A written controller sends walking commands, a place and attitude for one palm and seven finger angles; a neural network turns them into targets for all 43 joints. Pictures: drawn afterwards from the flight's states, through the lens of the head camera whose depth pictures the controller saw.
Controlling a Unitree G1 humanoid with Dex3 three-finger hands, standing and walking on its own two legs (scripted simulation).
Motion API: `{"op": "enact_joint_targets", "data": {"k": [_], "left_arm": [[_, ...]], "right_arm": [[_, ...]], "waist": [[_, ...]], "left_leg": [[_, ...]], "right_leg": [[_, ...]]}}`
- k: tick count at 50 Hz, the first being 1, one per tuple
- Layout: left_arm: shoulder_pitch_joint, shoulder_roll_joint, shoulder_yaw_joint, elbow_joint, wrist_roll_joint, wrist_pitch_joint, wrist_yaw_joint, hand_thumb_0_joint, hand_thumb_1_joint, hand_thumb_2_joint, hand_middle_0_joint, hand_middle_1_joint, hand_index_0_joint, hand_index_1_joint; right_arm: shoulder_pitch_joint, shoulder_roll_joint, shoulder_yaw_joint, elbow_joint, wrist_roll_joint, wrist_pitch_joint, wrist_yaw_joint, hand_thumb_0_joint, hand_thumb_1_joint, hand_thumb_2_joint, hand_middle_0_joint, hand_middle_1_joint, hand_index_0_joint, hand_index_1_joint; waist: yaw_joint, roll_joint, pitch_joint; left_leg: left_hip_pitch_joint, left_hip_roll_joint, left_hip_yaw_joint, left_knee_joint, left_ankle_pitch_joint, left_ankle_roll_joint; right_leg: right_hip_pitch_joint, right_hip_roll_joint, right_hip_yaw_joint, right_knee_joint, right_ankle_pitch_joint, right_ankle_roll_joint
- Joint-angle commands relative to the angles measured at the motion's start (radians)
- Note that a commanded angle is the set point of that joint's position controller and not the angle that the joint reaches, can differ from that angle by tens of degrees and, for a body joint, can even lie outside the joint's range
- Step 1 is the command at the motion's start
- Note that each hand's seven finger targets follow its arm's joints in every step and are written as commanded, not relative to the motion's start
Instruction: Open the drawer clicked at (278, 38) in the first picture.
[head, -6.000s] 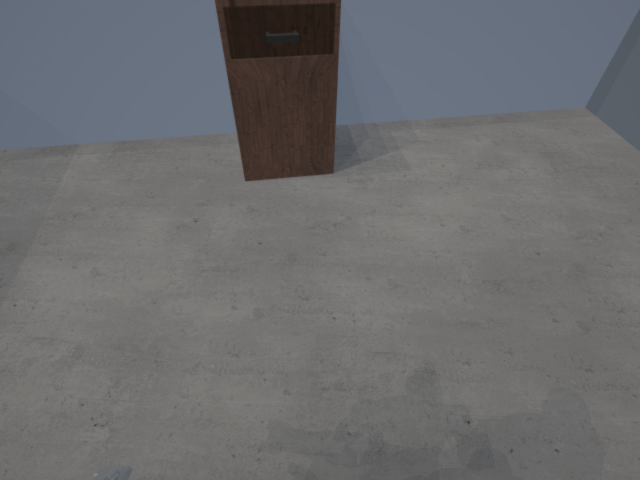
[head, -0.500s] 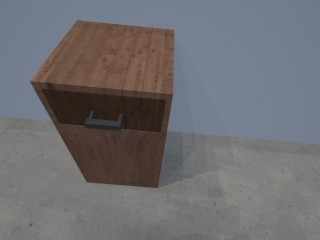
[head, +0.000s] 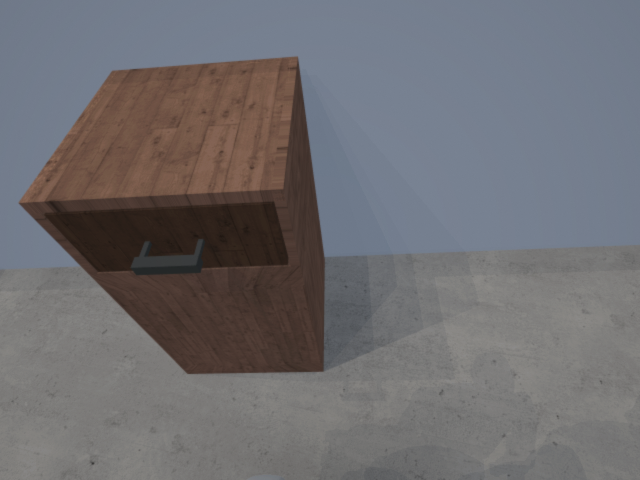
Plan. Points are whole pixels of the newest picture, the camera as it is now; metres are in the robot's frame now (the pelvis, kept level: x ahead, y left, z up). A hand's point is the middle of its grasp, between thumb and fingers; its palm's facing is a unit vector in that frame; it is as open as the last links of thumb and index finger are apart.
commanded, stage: come to a stop and stand still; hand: left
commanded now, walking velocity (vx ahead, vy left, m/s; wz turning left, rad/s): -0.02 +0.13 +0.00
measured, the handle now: (170, 255) +0.49 +0.32 -0.08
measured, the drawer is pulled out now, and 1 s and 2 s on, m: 0.00 0.00 0.00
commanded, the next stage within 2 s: look again from close up in 1.02 s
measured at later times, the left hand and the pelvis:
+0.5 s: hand out of the picture -0.03 +0.24 -0.18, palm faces +0.08 -0.97 -0.21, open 7.4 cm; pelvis -0.02 +0.05 +0.00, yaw +1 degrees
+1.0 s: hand out of the picture +0.01 +0.23 -0.18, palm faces +0.03 -0.98 -0.20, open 7.4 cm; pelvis +0.01 +0.05 +0.00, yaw +0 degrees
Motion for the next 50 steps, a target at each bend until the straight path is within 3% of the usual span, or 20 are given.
{"op": "enact_joint_targets", "data": {"k": [1, 4, 6, 10, 12, 14, 15, 16, 17, 18, 20, 22, 24, 25, 27, 30, 37, 50], "left_arm": [[0.094, 0.221, 0.060, -0.033, -0.001, -0.017, 0.022, 0.000, 0.900, 0.900, -0.200, -0.300, -0.200, -0.300], [0.114, 0.234, 0.064, -0.025, 0.002, -0.016, 0.024, 0.000, 0.900, 0.900, -0.200, -0.300, -0.200, -0.300], [0.112, 0.234, 0.062, -0.024, 0.005, -0.013, 0.022, 0.000, 0.900, 0.900, -0.200, -0.300, -0.200, -0.300], [0.078, 0.244, 0.061, -0.021, 0.010, -0.005, 0.011, 0.000, 0.900, 0.900, -0.200, -0.300, -0.200, -0.300], [0.054, 0.250, 0.061, -0.020, 0.010, -0.003, 0.008, 0.000, 0.900, 0.900, -0.200, -0.300, -0.200, -0.300], [0.031, 0.239, 0.056, -0.010, 0.001, 0.002, 0.005, 0.000, 0.900, 0.900, -0.200, -0.300, -0.200, -0.300], [0.027, 0.212, 0.048, -0.004, -0.004, 0.005, 0.004, 0.000, 0.900, 0.900, -0.200, -0.300, -0.200, -0.300], [0.050, 0.166, 0.038, -0.007, -0.009, 0.010, 0.002, 0.000, 0.900, 0.900, -0.200, -0.300, -0.200, -0.300], [0.064, 0.128, 0.029, -0.013, -0.010, 0.012, -0.002, 0.000, 0.900, 0.900, -0.200, -0.300, -0.200, -0.300], [0.073, 0.104, 0.023, -0.011, -0.006, 0.007, -0.004, 0.000, 0.900, 0.900, -0.200, -0.300, -0.200, -0.300], [0.067, 0.105, 0.015, 0.024, -0.002, 0.014, -0.009, 0.000, 0.900, 0.900, -0.200, -0.300, -0.200, -0.300], [0.092, 0.116, 0.007, 0.057, -0.002, 0.008, -0.012, 0.000, 0.900, 0.900, -0.200, -0.300, -0.200, -0.300], [0.111, 0.131, 0.001, 0.083, -0.006, -0.004, -0.011, 0.000, 0.900, 0.900, -0.200, -0.300, -0.200, -0.300], [0.107, 0.133, 0.002, 0.091, -0.007, -0.007, -0.009, 0.000, 0.900, 0.900, -0.200, -0.300, -0.200, -0.300], [0.108, 0.129, -0.003, 0.104, -0.010, -0.013, -0.005, 0.000, 0.900, 0.900, -0.200, -0.300, -0.200, -0.300], [0.111, 0.124, -0.005, 0.112, -0.013, -0.016, -0.001, 0.000, 0.900, 0.900, -0.200, -0.300, -0.200, -0.300], [0.123, 0.103, -0.007, 0.128, -0.016, -0.013, 0.006, 0.000, 0.900, 0.900, -0.200, -0.300, -0.200, -0.300], [0.133, 0.088, -0.008, 0.124, -0.018, -0.016, 0.012, 0.000, 0.900, 0.900, -0.200, -0.300, -0.200, -0.300]], "right_arm": [[-0.004, -0.053, -0.005, -0.067, -0.006, -0.010, 0.001, 0.000, -0.900, -0.900, 0.200, 0.300, 0.200, 0.300], [-0.025, -0.053, -0.002, -0.084, -0.006, -0.007, 0.001, 0.000, -0.900, -0.900, 0.200, 0.300, 0.200, 0.300], [-0.027, -0.045, 0.003, -0.090, -0.003, -0.009, 0.001, 0.000, -0.900, -0.900, 0.200, 0.300, 0.200, 0.300], [-0.010, -0.031, 0.009, -0.087, 0.006, -0.019, 0.003, 0.000, -0.900, -0.900, 0.200, 0.300, 0.200, 0.300], [0.024, -0.032, 0.013, -0.077, 0.003, -0.027, 0.002, 0.000, -0.900, -0.900, 0.200, 0.300, 0.200, 0.300], [0.077, -0.027, 0.021, -0.052, 0.002, -0.040, -0.002, 0.000, -0.900, -0.900, 0.200, 0.300, 0.200, 0.300], [0.096, -0.034, 0.023, -0.041, 0.004, -0.048, -0.004, 0.000, -0.900, -0.900, 0.200, 0.300, 0.200, 0.300], [0.098, -0.077, 0.020, -0.041, -0.004, -0.057, -0.005, 0.000, -0.900, -0.900, 0.200, 0.300, 0.200, 0.300], [0.077, -0.129, 0.016, -0.056, -0.010, -0.058, -0.007, 0.000, -0.900, -0.900, 0.200, 0.300, 0.200, 0.300], [0.037, -0.140, 0.021, -0.070, -0.012, -0.053, -0.008, 0.000, -0.900, -0.900, 0.200, 0.300, 0.200, 0.300], [-0.014, -0.108, 0.030, -0.058, -0.007, -0.060, -0.016, 0.000, -0.900, -0.900, 0.200, 0.300, 0.200, 0.300], [-0.014, -0.085, 0.041, -0.045, -0.005, -0.063, -0.022, 0.000, -0.900, -0.900, 0.200, 0.300, 0.200, 0.300], [0.026, -0.068, 0.044, -0.026, 0.000, -0.072, -0.024, 0.000, -0.900, -0.900, 0.200, 0.300, 0.200, 0.300], [0.050, -0.058, 0.044, -0.015, 0.002, -0.073, -0.025, 0.000, -0.900, -0.900, 0.200, 0.300, 0.200, 0.300], [0.080, -0.048, 0.048, 0.004, 0.004, -0.077, -0.027, 0.000, -0.900, -0.900, 0.200, 0.300, 0.200, 0.300], [0.103, -0.043, 0.051, 0.023, 0.005, -0.082, -0.029, 0.000, -0.900, -0.900, 0.200, 0.300, 0.200, 0.300], [0.136, -0.022, 0.060, 0.056, 0.003, -0.088, -0.036, 0.000, -0.900, -0.900, 0.200, 0.300, 0.200, 0.300], [0.203, 0.009, 0.055, 0.087, 0.004, -0.089, -0.040, 0.000, -0.900, -0.900, 0.200, 0.300, 0.200, 0.300]], "waist": [[0.056, -0.170, -0.073], [0.067, -0.168, -0.095], [0.066, -0.201, -0.094], [0.052, -0.268, -0.091], [0.032, -0.256, -0.084], [0.002, -0.233, -0.088], [-0.006, -0.183, -0.072], [0.000, -0.026, -0.068], [0.013, 0.098, -0.042], [0.034, 0.080, -0.016], [0.042, 0.189, 0.038], [0.048, 0.149, 0.028], [0.040, 0.068, -0.015], [0.030, -0.001, -0.017], [0.019, -0.063, -0.035], [0.014, -0.049, -0.057], [0.021, -0.008, -0.007], [0.015, -0.045, 0.002]], "left_leg": [[-0.120, 0.021, -0.052, 0.058, 0.012, -0.021], [-0.119, 0.019, -0.047, 0.010, -0.012, -0.026], [-0.080, 0.020, -0.036, -0.056, -0.025, -0.022], [0.039, 0.012, 0.003, -0.211, -0.016, -0.003], [0.102, 0.007, 0.023, -0.323, 0.035, 0.004], [0.237, 0.002, 0.049, -0.512, 0.171, 0.011], [0.311, 0.029, 0.033, -0.579, 0.210, 0.018], [0.318, 0.121, -0.080, -0.631, 0.223, 0.052], [0.221, 0.237, -0.190, -0.690, 0.178, 0.097], [0.078, 0.263, -0.217, -0.729, 0.060, 0.124], [0.022, 0.214, -0.185, -0.806, -0.004, 0.114], [0.074, 0.169, -0.124, -0.754, 0.100, 0.101], [0.141, 0.131, -0.078, -0.679, 0.238, 0.080], [0.158, 0.123, -0.063, -0.654, 0.288, 0.070], [0.208, 0.111, -0.037, -0.621, 0.365, 0.058], [0.240, 0.114, -0.030, -0.614, 0.418, 0.053], [0.224, 0.115, -0.022, -0.628, 0.457, 0.051], [0.236, 0.113, -0.016, -0.623, 0.462, 0.051]], "right_leg": [[0.205, -0.293, 0.218, -0.142, 0.667, -0.123], [0.246, -0.303, 0.228, -0.137, 0.684, -0.139], [0.222, -0.293, 0.227, -0.147, 0.642, -0.137], [0.124, -0.259, 0.215, -0.186, 0.423, -0.125], [0.078, -0.233, 0.200, -0.188, 0.312, -0.105], [0.003, -0.190, 0.166, -0.155, 0.202, -0.056], [-0.076, -0.153, 0.150, -0.126, 0.090, -0.026], [-0.132, -0.082, 0.107, -0.058, -0.014, 0.007], [-0.118, -0.026, 0.030, 0.000, -0.073, 0.037], [-0.053, -0.010, 0.005, 0.018, -0.074, 0.047], [-0.007, -0.016, 0.001, 0.052, -0.021, 0.054], [0.012, -0.026, 0.022, -0.004, 0.040, 0.053], [0.050, -0.042, 0.047, -0.087, 0.148, 0.051], [0.058, -0.046, 0.060, -0.098, 0.187, 0.048], [0.062, -0.064, 0.072, -0.111, 0.256, 0.042], [0.075, -0.064, 0.067, -0.106, 0.280, 0.040], [0.092, -0.061, 0.058, -0.107, 0.280, 0.040], [0.103, -0.057, 0.053, -0.105, 0.305, 0.033]]}}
